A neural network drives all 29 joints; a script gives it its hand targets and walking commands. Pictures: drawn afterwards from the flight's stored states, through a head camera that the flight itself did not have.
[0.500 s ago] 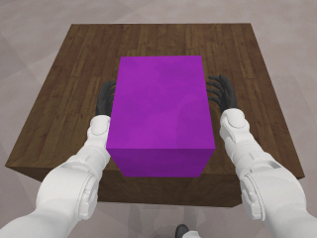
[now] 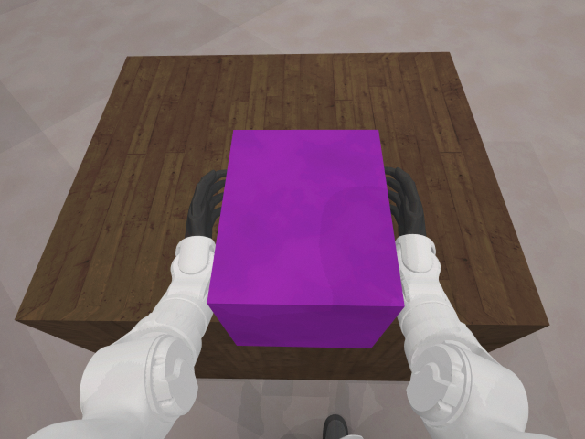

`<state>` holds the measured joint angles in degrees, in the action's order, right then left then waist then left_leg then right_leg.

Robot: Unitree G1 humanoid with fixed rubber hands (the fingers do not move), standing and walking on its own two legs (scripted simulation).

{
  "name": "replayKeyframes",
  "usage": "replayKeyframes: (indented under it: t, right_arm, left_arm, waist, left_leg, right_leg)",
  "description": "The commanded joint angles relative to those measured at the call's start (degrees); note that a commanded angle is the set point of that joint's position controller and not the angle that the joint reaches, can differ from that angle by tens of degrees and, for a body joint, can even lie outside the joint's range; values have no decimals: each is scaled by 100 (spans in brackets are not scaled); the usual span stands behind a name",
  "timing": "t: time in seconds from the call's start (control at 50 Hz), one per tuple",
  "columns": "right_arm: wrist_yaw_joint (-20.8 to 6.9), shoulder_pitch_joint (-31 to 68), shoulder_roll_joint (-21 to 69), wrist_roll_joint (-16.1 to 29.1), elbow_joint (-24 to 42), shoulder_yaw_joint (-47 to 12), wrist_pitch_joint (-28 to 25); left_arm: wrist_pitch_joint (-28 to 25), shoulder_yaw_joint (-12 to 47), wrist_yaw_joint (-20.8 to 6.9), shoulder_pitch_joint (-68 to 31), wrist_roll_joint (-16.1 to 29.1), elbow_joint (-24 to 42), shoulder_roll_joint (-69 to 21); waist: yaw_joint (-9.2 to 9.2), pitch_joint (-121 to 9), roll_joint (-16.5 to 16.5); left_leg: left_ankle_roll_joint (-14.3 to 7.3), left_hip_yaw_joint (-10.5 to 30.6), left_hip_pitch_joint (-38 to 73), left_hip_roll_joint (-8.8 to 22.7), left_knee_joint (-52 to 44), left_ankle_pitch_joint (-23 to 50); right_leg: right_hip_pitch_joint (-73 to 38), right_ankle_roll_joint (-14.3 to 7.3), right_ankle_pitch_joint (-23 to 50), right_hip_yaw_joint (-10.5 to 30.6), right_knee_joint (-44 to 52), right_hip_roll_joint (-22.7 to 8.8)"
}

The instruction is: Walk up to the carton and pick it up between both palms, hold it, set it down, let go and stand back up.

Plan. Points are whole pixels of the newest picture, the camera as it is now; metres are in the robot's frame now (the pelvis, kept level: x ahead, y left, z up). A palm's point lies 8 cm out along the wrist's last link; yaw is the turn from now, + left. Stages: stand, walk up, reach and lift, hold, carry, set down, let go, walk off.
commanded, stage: reach and lift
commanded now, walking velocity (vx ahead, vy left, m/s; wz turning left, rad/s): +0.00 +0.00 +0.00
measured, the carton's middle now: (304, 242) +0.40 -0.02 -0.01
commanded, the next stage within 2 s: none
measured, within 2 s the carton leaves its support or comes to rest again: neither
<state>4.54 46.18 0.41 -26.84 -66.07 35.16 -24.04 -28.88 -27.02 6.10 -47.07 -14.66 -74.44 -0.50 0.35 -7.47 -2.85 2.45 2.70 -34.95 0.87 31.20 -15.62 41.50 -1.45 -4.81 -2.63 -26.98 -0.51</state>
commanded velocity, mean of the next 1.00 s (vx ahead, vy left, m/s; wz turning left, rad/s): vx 0.00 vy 0.00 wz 0.00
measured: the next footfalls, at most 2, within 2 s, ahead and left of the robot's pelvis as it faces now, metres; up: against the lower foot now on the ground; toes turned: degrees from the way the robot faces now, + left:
none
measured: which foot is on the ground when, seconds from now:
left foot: down 0.00-1.00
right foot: down 0.00-1.00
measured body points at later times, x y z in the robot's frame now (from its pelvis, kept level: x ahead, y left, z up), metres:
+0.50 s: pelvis +0.03 +0.00 +0.01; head +0.14 -0.01 +0.45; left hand +0.44 +0.13 +0.01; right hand +0.43 -0.17 +0.01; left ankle -0.02 +0.15 -0.73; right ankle +0.07 -0.10 -0.73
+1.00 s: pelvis +0.03 +0.00 +0.01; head +0.14 -0.01 +0.45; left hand +0.44 +0.13 +0.01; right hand +0.43 -0.17 +0.01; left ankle -0.02 +0.15 -0.73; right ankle +0.07 -0.10 -0.73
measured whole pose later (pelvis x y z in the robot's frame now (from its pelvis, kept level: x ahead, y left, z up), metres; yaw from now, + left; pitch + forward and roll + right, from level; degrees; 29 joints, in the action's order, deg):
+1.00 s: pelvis +0.03 +0.00 +0.01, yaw +0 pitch +18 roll -1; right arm 5.1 40.9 1.2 -25.2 -64.7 31.6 -30.4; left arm -26.6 -27.7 6.7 -39.7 -21.3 -62.4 -3.9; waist 1.1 -4.4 -2.3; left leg 2.6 2.4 -26.8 2.6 22.1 -13.4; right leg 31.9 -1.6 -2.1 -4.2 -16.0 0.7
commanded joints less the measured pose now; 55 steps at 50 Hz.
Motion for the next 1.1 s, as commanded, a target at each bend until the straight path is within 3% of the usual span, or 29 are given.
replayKeyframes:
  t: [0.0,0.14,0.4,0.68,0.98,1.08]
  right_arm:
    - [-942,2175,2782,-874,-463,-1286,-367]
    - [-888,1842,2782,-947,-602,-1237,-400]
    - [-786,1425,2979,-676,-547,-1774,-635]
    - [-753,1337,2979,-542,-375,-1968,-746]
    - [-709,1457,3030,-577,-347,-1978,-775]
    - [-685,1676,3056,-670,-281,-1974,-996]
  left_arm:
    - [-60,1027,-616,-2374,-725,297,-2537]
    - [68,954,-567,-1961,-877,494,-2528]
    - [92,1124,-611,-1233,-1068,685,-2828]
    - [162,1331,-555,-1095,-1086,965,-3087]
    - [193,1276,-549,-1241,-1085,1026,-3127]
    - [41,1352,-517,-1479,-1056,1126,-3223]
  waist:
    - [-77,-2934,281]
    - [-84,-2630,388]
    - [-99,-2586,222]
    - [-46,-2686,172]
    - [-48,-2757,240]
    - [-59,-3120,230]
  left_leg:
    - [4,-738,-387,-165,-1011,686]
    - [-46,-769,-200,-146,-1163,844]
    - [4,-703,-144,-146,-1150,1621]
    - [57,-627,151,-105,-1145,1971]
    - [-9,-631,-40,-113,-1271,1690]
    - [18,-638,-55,-100,-1247,1799]
  right_leg:
    - [-4329,106,1200,-255,-11,51]
    - [-4516,130,1284,-249,197,37]
    - [-5130,151,2687,-212,138,17]
    - [-5025,74,2813,-264,276,75]
    - [-5149,91,2754,-235,332,32]
    - [-5131,99,2900,-272,292,37]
